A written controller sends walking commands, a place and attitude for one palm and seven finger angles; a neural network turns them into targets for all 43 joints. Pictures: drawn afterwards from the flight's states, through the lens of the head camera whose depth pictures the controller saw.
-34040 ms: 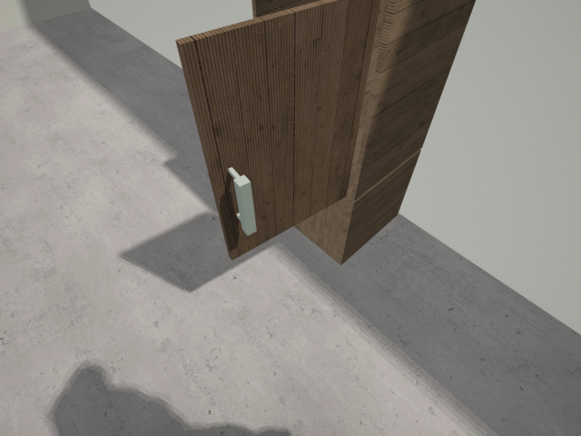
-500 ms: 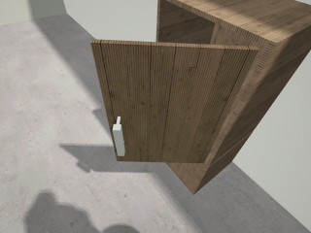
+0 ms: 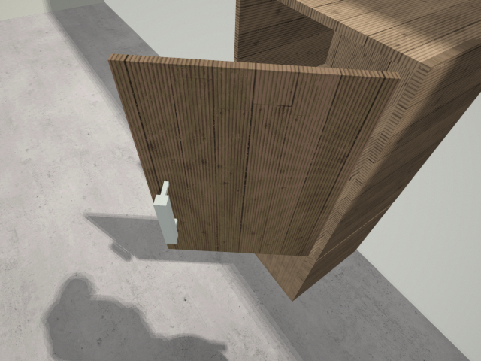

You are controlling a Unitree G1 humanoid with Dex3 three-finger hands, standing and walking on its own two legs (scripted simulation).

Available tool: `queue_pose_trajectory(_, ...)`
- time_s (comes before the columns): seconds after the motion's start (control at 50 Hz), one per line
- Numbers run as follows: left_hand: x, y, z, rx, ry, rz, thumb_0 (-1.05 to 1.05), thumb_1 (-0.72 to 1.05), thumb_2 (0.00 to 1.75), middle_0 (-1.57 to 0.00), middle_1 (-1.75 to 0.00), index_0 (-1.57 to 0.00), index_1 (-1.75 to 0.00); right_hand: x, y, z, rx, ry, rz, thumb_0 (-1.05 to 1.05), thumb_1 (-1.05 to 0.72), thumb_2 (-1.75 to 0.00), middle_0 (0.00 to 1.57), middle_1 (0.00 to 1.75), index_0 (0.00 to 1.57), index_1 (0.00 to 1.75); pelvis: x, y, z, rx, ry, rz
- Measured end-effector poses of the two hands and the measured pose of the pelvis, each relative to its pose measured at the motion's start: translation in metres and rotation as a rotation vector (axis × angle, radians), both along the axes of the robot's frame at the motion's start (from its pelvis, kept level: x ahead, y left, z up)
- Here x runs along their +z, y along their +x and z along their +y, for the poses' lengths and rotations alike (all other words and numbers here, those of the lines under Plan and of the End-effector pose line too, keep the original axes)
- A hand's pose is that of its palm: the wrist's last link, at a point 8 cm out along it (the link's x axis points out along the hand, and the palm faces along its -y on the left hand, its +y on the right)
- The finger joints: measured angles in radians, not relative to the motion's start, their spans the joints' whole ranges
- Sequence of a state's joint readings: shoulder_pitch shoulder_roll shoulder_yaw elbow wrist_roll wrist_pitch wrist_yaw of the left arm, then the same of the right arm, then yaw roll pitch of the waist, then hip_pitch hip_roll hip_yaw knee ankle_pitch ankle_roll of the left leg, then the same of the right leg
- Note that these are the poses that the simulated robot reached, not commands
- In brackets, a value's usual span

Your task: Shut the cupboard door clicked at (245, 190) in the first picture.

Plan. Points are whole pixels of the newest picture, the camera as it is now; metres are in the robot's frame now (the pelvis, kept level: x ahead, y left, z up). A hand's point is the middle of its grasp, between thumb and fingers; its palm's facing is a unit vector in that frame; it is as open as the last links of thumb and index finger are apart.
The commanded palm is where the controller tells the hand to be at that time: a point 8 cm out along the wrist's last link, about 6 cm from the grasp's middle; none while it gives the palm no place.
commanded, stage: come to a stop and stand still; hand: left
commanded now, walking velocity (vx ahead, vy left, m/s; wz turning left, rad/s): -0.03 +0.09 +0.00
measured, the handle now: (168, 213) +0.43 +0.19 -0.10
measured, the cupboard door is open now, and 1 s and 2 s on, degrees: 52 52 52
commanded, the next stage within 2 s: look again from close up in 0.80 s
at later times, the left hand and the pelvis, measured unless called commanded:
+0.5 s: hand out of the picture -0.02 +0.24 -0.16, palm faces +0.00 -0.97 -0.25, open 7.3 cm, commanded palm none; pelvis -0.06 +0.05 +0.00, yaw +0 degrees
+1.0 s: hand out of the picture -0.10 +0.21 -0.17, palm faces +0.04 -0.99 -0.16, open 7.3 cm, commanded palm none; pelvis -0.07 +0.05 +0.01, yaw +1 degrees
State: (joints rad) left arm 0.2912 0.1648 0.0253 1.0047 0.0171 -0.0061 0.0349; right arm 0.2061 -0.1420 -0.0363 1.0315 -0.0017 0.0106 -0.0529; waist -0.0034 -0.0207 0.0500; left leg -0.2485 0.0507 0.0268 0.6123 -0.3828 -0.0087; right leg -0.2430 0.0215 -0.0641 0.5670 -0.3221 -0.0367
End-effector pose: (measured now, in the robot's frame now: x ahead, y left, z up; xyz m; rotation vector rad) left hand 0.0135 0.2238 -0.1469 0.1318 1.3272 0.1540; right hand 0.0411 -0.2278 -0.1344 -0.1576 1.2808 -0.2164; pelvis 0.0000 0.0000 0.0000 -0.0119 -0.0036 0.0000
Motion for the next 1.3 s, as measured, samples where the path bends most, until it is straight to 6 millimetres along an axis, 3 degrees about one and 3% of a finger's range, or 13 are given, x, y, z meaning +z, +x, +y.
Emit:
queue_pose_trajectory(0.22,0.009,0.004,0.024,-0.048,0.034,-0.06,0.0,0.93,0.9,-0.2,-0.3,-0.2,-0.3,0.006,-0.015,0.015,0.008,0.012,-0.059,0.01,-0.92,-0.9,0.2,0.3,0.2,0.29,0.004,-0.022,0.02,-0.02,0.003,-0.023)
queue_pose_trajectory(0.38,0.018,-0.01,0.054,-0.07,0.06,-0.105,0.0,0.91,0.9,-0.2,-0.3,-0.2,-0.3,0.002,-0.049,0.038,0.031,0.039,-0.086,0.01,-0.91,-0.9,0.2,0.3,0.2,0.29,0.003,-0.048,0.041,-0.015,0.013,-0.053)
queue_pose_trajectory(0.5,0.02,-0.041,0.067,-0.052,0.071,-0.076,0.0,0.91,0.9,-0.19,-0.3,-0.2,-0.3,-0.002,-0.079,0.046,0.038,0.053,-0.031,0.01,-0.91,-0.9,0.2,0.3,0.2,0.29,0.004,-0.061,0.049,-0.005,0.014,-0.044)
queue_pose_trajectory(0.62,0.016,-0.083,0.065,-0.021,0.054,0.011,0.0,0.91,0.9,-0.19,-0.3,-0.2,-0.3,-0.003,-0.101,0.047,0.035,0.051,0.024,0.01,-0.91,-0.9,0.2,0.3,0.2,0.29,0.005,-0.068,0.051,0.001,0.011,-0.034)
queue_pose_trajectory(0.72,0.012,-0.111,0.056,0.003,0.022,0.078,0.0,0.91,0.9,-0.19,-0.3,-0.2,-0.3,-0.002,-0.111,0.046,0.033,0.041,0.052,0.01,-0.91,-0.9,0.2,0.3,0.2,0.29,0.005,-0.071,0.052,0.006,0.01,-0.03)
queue_pose_trajectory(0.82,0.008,-0.125,0.045,0.017,-0.009,0.109,0.0,0.91,0.9,-0.19,-0.3,-0.2,-0.3,-0.001,-0.112,0.046,0.034,0.035,0.063,0.01,-0.91,-0.9,0.2,0.3,0.2,0.29,0.005,-0.072,0.052,0.01,0.011,-0.028)
queue_pose_trajectory(0.98,0.005,-0.119,0.034,0.019,-0.032,0.097,0.0,0.91,0.9,-0.2,-0.3,-0.2,-0.3,0.0,-0.102,0.049,0.042,0.042,0.052,0.01,-0.91,-0.9,0.2,0.3,0.2,0.29,0.006,-0.07,0.05,0.016,0.014,-0.027)
queue_pose_trajectory(1.3,0.011,-0.073,0.032,0.006,-0.007,0.038,0.0,0.91,0.9,-0.19,-0.3,-0.2,-0.3,0.0,-0.081,0.047,0.044,0.061,0.058,0.01,-0.91,-0.9,0.2,0.3,0.2,0.29,0.009,-0.05,0.04,0.023,0.018,-0.01)
